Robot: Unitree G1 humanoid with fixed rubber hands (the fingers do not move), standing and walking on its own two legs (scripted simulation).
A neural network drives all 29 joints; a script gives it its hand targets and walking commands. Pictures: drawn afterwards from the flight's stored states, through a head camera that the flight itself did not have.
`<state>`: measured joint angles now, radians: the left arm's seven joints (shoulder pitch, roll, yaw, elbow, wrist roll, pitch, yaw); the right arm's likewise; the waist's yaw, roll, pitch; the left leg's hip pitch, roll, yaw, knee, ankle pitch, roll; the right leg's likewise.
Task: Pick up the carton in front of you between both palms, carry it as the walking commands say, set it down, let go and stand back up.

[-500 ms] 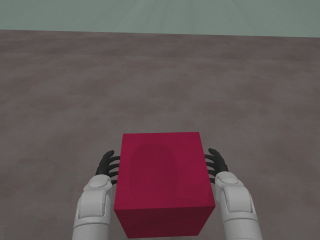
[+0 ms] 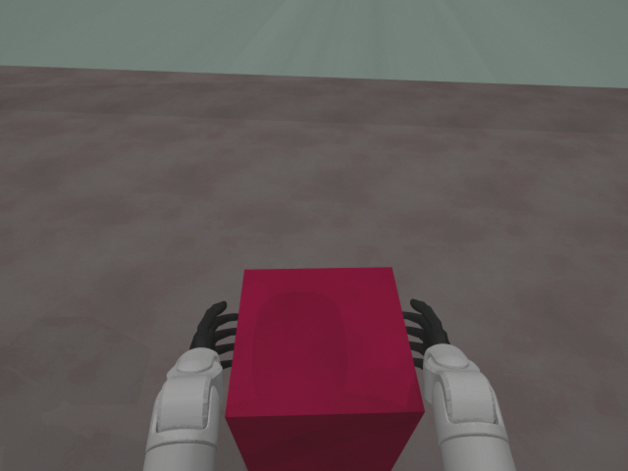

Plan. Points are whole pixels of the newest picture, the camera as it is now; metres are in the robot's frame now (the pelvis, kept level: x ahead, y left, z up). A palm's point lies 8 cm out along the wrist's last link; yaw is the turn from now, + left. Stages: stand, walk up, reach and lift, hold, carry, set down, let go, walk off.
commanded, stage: carry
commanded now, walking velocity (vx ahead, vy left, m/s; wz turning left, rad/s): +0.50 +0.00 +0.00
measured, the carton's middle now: (319, 375) +0.30 +0.00 -0.04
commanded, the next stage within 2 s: none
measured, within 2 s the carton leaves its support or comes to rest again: neither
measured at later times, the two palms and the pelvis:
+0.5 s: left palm (219, 249) +0.47 +0.16 +0.05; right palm (399, 247) +0.47 -0.14 +0.05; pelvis +0.19 +0.01 +0.01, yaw +0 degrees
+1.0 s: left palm (237, 184) +0.67 +0.15 +0.04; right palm (382, 179) +0.68 -0.15 +0.05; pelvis +0.39 -0.01 +0.00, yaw +1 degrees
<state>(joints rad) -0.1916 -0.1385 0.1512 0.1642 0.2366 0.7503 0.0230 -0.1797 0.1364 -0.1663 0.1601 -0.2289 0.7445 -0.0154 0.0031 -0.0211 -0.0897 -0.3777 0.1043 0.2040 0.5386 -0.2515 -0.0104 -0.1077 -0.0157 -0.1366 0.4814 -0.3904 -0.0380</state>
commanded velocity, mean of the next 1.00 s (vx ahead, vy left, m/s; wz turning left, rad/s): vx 0.23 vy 0.00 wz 0.00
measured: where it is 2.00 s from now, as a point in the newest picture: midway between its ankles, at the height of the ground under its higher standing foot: outside the picture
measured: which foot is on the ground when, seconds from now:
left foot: down 0.00-0.58, up 0.60-0.86, down 0.88-1.00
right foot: down 0.00-0.18, up 0.20-0.54, down 0.56-1.00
